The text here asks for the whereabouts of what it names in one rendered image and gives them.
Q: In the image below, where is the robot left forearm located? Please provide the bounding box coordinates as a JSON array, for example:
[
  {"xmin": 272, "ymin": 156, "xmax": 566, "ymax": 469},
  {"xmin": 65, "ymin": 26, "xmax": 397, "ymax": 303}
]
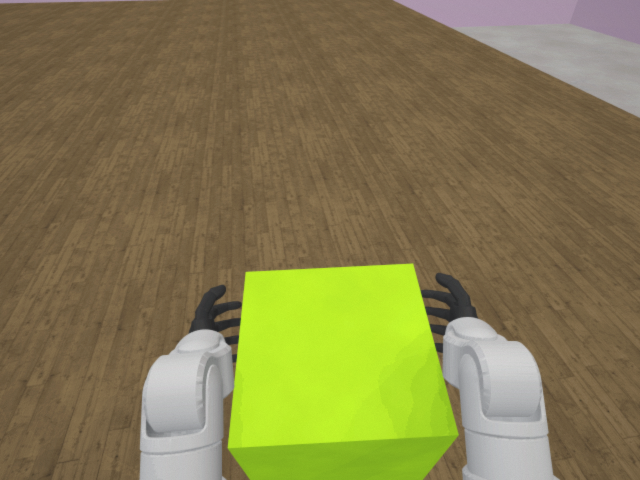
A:
[{"xmin": 140, "ymin": 329, "xmax": 235, "ymax": 480}]

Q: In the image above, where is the carton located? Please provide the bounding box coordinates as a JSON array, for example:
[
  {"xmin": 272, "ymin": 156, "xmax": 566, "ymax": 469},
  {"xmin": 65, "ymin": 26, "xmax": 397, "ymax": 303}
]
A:
[{"xmin": 228, "ymin": 264, "xmax": 459, "ymax": 480}]

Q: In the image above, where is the robot left hand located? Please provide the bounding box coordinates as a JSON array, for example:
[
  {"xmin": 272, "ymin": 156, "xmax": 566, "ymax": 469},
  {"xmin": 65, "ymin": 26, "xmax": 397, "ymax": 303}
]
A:
[{"xmin": 188, "ymin": 285, "xmax": 242, "ymax": 362}]

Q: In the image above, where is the robot right hand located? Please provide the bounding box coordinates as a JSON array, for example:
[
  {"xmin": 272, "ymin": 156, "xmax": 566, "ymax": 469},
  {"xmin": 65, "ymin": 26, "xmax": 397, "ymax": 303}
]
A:
[{"xmin": 421, "ymin": 273, "xmax": 478, "ymax": 353}]

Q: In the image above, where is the robot right forearm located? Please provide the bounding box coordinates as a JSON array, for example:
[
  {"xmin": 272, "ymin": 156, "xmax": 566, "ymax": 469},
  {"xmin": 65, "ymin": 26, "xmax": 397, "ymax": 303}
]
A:
[{"xmin": 442, "ymin": 317, "xmax": 560, "ymax": 480}]

